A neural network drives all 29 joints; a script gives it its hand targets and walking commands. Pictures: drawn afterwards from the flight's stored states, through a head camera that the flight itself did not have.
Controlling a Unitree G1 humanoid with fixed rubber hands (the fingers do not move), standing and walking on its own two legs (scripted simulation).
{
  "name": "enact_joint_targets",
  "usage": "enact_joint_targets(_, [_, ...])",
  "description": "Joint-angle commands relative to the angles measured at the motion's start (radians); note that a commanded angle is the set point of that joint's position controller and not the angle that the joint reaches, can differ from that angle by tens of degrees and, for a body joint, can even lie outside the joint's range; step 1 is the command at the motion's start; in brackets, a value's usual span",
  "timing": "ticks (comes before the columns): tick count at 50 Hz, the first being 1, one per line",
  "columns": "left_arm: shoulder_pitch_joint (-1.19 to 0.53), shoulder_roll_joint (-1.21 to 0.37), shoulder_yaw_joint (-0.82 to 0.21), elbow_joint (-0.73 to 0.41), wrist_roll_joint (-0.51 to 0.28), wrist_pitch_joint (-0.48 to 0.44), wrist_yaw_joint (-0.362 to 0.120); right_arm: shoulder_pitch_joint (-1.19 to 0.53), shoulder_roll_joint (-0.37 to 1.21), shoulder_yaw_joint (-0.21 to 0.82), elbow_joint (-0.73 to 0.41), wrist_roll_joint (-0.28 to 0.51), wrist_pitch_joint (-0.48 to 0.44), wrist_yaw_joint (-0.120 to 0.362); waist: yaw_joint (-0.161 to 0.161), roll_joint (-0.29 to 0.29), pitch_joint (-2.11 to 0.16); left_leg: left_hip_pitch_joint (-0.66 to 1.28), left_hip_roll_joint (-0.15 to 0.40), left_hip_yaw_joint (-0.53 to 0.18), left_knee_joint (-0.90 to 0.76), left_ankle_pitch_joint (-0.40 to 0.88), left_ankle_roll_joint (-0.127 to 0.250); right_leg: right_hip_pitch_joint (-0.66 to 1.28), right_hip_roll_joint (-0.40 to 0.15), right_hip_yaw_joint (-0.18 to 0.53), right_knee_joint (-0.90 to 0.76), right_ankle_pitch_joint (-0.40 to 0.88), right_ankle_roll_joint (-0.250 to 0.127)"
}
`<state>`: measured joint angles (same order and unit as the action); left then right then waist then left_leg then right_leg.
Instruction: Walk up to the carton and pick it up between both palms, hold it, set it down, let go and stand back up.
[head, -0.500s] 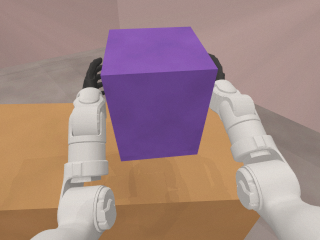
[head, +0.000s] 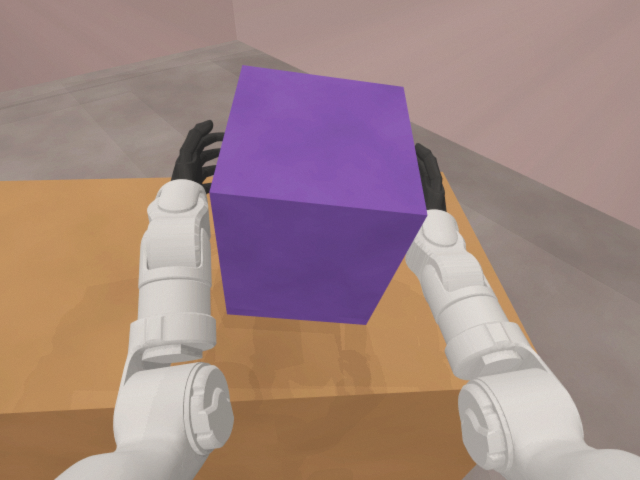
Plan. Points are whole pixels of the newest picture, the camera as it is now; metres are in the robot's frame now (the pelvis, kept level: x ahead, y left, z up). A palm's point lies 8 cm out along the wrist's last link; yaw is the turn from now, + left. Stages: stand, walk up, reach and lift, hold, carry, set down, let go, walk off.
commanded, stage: set down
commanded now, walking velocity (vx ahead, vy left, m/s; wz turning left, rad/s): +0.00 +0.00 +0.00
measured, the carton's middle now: (310, 207) +0.41 +0.00 +0.15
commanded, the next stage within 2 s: none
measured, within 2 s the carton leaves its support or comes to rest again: neither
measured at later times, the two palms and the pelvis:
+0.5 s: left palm (203, 213) +0.41 +0.14 +0.16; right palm (428, 220) +0.38 -0.15 +0.15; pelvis +0.00 +0.00 +0.00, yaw +0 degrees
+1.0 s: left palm (204, 218) +0.42 +0.14 +0.14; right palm (422, 247) +0.36 -0.15 +0.12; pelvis +0.01 +0.00 +0.00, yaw +0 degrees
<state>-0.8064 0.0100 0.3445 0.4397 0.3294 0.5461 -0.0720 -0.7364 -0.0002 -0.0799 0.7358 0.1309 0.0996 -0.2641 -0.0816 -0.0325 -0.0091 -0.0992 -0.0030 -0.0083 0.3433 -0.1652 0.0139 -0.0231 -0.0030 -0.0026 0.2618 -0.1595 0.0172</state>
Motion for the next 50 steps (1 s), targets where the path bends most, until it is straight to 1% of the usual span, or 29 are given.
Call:
enact_joint_targets(1, [-0.519,-0.569,-0.425,-0.132,-0.129,-0.086,-0.165,-0.874,0.576,0.393,-0.467,0.055,-0.07,0.108,-0.003,-0.043,-0.469,0.318,-0.033,0.034,0.03,0.412,-0.029,0.246,0.054,-0.063,0.01,0.499,0.058])
enact_joint_targets(2, [-0.527,-0.55,-0.386,-0.104,-0.109,-0.085,-0.171,-0.861,0.574,0.377,-0.433,0.042,-0.063,0.11,0.006,-0.056,-0.43,0.299,-0.035,0.039,0.015,0.359,-0.022,0.235,0.053,-0.062,0.0,0.439,0.059])
enact_joint_targets(3, [-0.533,-0.539,-0.365,-0.076,-0.097,-0.081,-0.179,-0.866,0.566,0.34,-0.41,0.027,-0.058,0.111,0.003,-0.049,-0.381,0.286,-0.037,0.044,0.001,0.303,-0.016,0.213,0.051,-0.065,-0.007,0.384,0.058])
enact_joint_targets(4, [-0.544,-0.529,-0.338,-0.045,-0.084,-0.08,-0.186,-0.843,0.551,0.298,-0.35,0.005,-0.05,0.114,-0.015,-0.061,-0.334,0.285,-0.033,0.044,-0.018,0.244,-0.008,0.182,0.047,-0.067,-0.024,0.307,0.057])
enact_joint_targets(5, [-0.544,-0.511,-0.299,-0.014,-0.066,-0.083,-0.194,-0.814,0.543,0.269,-0.315,-0.015,-0.045,0.121,-0.002,-0.064,-0.292,0.263,-0.033,0.051,-0.035,0.182,0.001,0.172,0.039,-0.067,-0.032,0.24,0.058])
enact_joint_targets(8, [-0.597,-0.482,-0.238,0.068,-0.021,-0.079,-0.216,-0.805,0.517,0.151,-0.222,-0.083,-0.036,0.142,-0.018,-0.057,-0.17,0.202,-0.025,0.07,-0.093,-0.007,0.02,0.104,0.035,-0.078,-0.061,-0.005,0.041])
enact_joint_targets(9, [-0.596,-0.472,-0.219,0.08,-0.011,-0.079,-0.223,-0.786,0.513,0.126,-0.194,-0.1,-0.034,0.148,-0.009,-0.053,-0.149,0.189,-0.023,0.076,-0.108,-0.028,0.025,0.089,0.033,-0.081,-0.067,-0.056,0.036])
enact_joint_targets(12, [-0.607,-0.451,-0.198,0.11,-0.005,-0.086,-0.247,-0.757,0.505,0.077,-0.173,-0.131,-0.031,0.159,-0.015,-0.041,-0.129,0.177,-0.02,0.088,-0.123,-0.072,0.035,0.084,0.024,-0.08,-0.077,-0.126,0.034])
enact_joint_targets(15, [-0.696,-0.451,-0.222,0.074,-0.023,-0.128,-0.241,-0.766,0.544,0.074,-0.171,-0.158,-0.054,0.168,-0.017,-0.022,-0.17,0.186,-0.015,0.092,-0.116,-0.038,0.023,0.099,0.021,-0.082,-0.06,-0.086,0.034])
enact_joint_targets(18, [-0.703,-0.476,-0.253,0.065,-0.039,-0.173,-0.227,-0.744,0.581,0.1,-0.178,-0.171,-0.09,0.171,-0.011,0.008,-0.255,0.198,-0.018,0.096,-0.097,0.036,0.006,0.134,0.026,-0.083,-0.039,0.01,0.036])
enact_joint_targets(19, [-0.721,-0.485,-0.28,0.063,-0.052,-0.194,-0.222,-0.755,0.596,0.113,-0.188,-0.179,-0.103,0.17,-0.018,0.029,-0.313,0.202,-0.021,0.099,-0.084,0.075,0.0,0.148,0.027,-0.078,-0.025,0.079,0.038])
enact_joint_targets(21, [-0.721,-0.495,-0.312,0.052,-0.068,-0.23,-0.204,-0.764,0.631,0.171,-0.223,-0.17,-0.126,0.171,0.004,0.038,-0.442,0.195,-0.028,0.095,-0.06,0.149,-0.008,0.197,0.029,-0.072,-0.01,0.193,0.039])
enact_joint_targets(22, [-0.701,-0.514,-0.338,0.04,-0.083,-0.243,-0.197,-0.751,0.641,0.181,-0.242,-0.17,-0.138,0.166,-0.006,0.044,-0.476,0.202,-0.03,0.097,-0.048,0.189,-0.015,0.21,0.031,-0.07,0.003,0.261,0.043])
enact_joint_targets(23, [-0.694,-0.517,-0.357,0.016,-0.093,-0.26,-0.191,-0.715,0.665,0.21,-0.24,-0.163,-0.146,0.164,-0.002,0.046,-0.536,0.217,-0.031,0.094,-0.033,0.247,-0.021,0.234,0.03,-0.067,0.011,0.34,0.045])
enact_joint_targets(24, [-0.698,-0.532,-0.372,0.013,-0.099,-0.267,-0.188,-0.708,0.662,0.214,-0.246,-0.163,-0.151,0.161,-0.016,0.046,-0.553,0.241,-0.028,0.085,-0.023,0.289,-0.032,0.226,0.037,-0.074,0.014,0.369,0.045])
enact_joint_targets(25, [-0.656,-0.533,-0.395,0.004,-0.113,-0.268,-0.184,-0.671,0.661,0.229,-0.251,-0.153,-0.152,0.155,-0.023,0.052,-0.551,0.247,-0.031,0.085,-0.016,0.333,-0.041,0.234,0.036,-0.074,0.015,0.42,0.047])
enact_joint_targets(27, [-0.61,-0.535,-0.405,-0.013,-0.117,-0.272,-0.184,-0.646,0.675,0.264,-0.267,-0.144,-0.158,0.147,-0.018,0.032,-0.566,0.248,-0.035,0.082,0.001,0.404,-0.048,0.272,0.034,-0.067,0.033,0.541,0.052])
enact_joint_targets(28, [-0.568,-0.521,-0.373,0.014,-0.101,-0.261,-0.188,-0.619,0.666,0.269,-0.257,-0.143,-0.152,0.144,-0.008,0.016,-0.527,0.234,-0.04,0.082,-0.003,0.403,-0.043,0.294,0.029,-0.062,0.034,0.586,0.056])
enact_joint_targets(29, [-0.541,-0.514,-0.362,0.027,-0.085,-0.252,-0.194,-0.599,0.648,0.255,-0.244,-0.147,-0.151,0.139,-0.019,0.021,-0.487,0.234,-0.039,0.083,-0.008,0.398,-0.046,0.297,0.028,-0.063,0.036,0.595,0.061])
enact_joint_targets(31, [-0.474,-0.496,-0.324,0.043,-0.066,-0.23,-0.208,-0.551,0.642,0.269,-0.255,-0.136,-0.145,0.126,-0.011,0.001,-0.428,0.223,-0.043,0.085,-0.008,0.4,-0.039,0.313,0.021,-0.056,0.037,0.645,0.066])
enact_joint_targets(32, [-0.456,-0.492,-0.325,0.043,-0.068,-0.225,-0.213,-0.525,0.632,0.272,-0.253,-0.138,-0.138,0.123,-0.018,-0.007,-0.404,0.225,-0.04,0.086,-0.013,0.399,-0.038,0.318,0.023,-0.057,0.041,0.644,0.066])
enact_joint_targets(35, [-0.452,-0.496,-0.329,-0.007,-0.076,-0.218,-0.217,-0.519,0.65,0.311,-0.317,-0.117,-0.149,0.109,-0.015,0.0,-0.456,0.221,-0.046,0.089,-0.001,0.425,-0.038,0.348,0.017,-0.052,0.058,0.728,0.073])
enact_joint_targets(36, [-0.458,-0.494,-0.335,-0.009,-0.077,-0.217,-0.22,-0.529,0.642,0.299,-0.322,-0.118,-0.15,0.106,-0.027,0.007,-0.457,0.227,-0.044,0.088,0.002,0.423,-0.04,0.332,0.019,-0.055,0.054,0.723,0.072])
enact_joint_targets(37, [-0.462,-0.482,-0.318,0.01,-0.073,-0.216,-0.224,-0.541,0.645,0.306,-0.34,-0.118,-0.152,0.102,-0.023,-0.008,-0.452,0.213,-0.047,0.089,-0.002,0.404,-0.034,0.331,0.016,-0.051,0.05,0.721,0.075])
enact_joint_targets(42, [-0.511,-0.518,-0.377,-0.013,-0.101,-0.245,-0.22,-0.61,0.655,0.298,-0.409,-0.122,-0.191,0.093,-0.042,0.009,-0.538,0.218,-0.041,0.084,0.008,0.416,-0.047,0.305,0.022,-0.065,0.046,0.692,0.067])
enact_joint_targets(43, [-0.509,-0.514,-0.381,0.018,-0.104,-0.246,-0.221,-0.634,0.642,0.287,-0.417,-0.132,-0.195,0.095,-0.042,0.004,-0.517,0.208,-0.04,0.08,0.001,0.403,-0.046,0.294,0.023,-0.066,0.034,0.659,0.063])
enact_joint_targets(47, [-0.528,-0.478,-0.325,0.118,-0.078,-0.264,-0.232,-0.63,0.641,0.227,-0.358,-0.188,-0.191,0.096,-0.04,-0.015,-0.436,0.162,-0.042,0.095,-0.038,0.264,-0.023,0.258,0.012,-0.072,0.008,0.544,0.068])
enact_joint_targets(48, [-0.52,-0.464,-0.299,0.149,-0.06,-0.263,-0.237,-0.614,0.628,0.183,-0.304,-0.203,-0.184,0.098,-0.044,-0.007,-0.388,0.157,-0.038,0.094,-0.051,0.22,-0.023,0.24,0.013,-0.072,-0.005,0.467,0.064])
enact_joint_targets(50, [-0.553,-0.43,-0.251,0.198,-0.04,-0.271,-0.249,-0.614,0.626,0.143,-0.28,-0.237,-0.176,0.103,-0.036,-0.025,-0.335,0.124,-0.036,0.106,-0.076,0.116,-0.009,0.213,0.006,-0.069,-0.017,0.366,0.063])
